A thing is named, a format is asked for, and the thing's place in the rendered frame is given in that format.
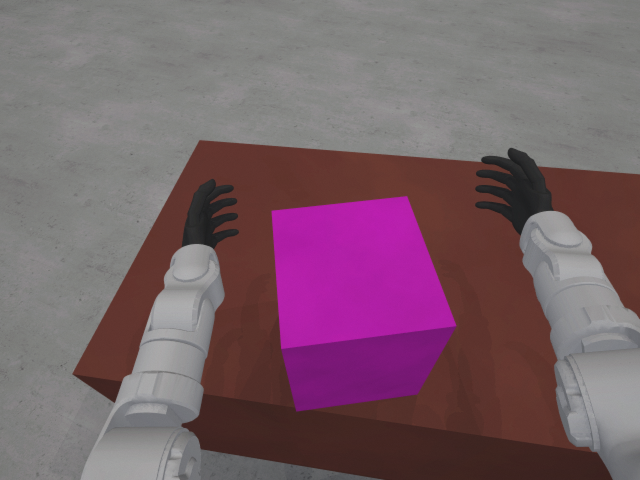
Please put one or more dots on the robot right forearm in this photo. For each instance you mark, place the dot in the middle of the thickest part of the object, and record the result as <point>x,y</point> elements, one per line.
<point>583,309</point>

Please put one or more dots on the left robot hand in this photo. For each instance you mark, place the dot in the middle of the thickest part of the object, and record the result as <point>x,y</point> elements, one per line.
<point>199,225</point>

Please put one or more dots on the robot left upper arm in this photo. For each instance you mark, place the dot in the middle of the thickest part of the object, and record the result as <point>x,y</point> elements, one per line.
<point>146,453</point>

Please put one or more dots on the right robot hand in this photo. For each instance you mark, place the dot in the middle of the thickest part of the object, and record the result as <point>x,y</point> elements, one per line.
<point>529,194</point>

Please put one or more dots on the robot left forearm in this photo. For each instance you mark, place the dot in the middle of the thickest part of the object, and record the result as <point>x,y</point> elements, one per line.
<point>164,388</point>

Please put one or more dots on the pedestal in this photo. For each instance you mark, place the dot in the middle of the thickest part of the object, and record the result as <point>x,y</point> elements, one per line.
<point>488,408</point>

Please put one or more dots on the carton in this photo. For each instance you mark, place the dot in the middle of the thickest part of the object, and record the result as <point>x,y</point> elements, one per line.
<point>362,313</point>

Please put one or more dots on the robot right upper arm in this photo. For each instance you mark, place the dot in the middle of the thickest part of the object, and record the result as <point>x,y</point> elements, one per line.
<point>598,398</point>

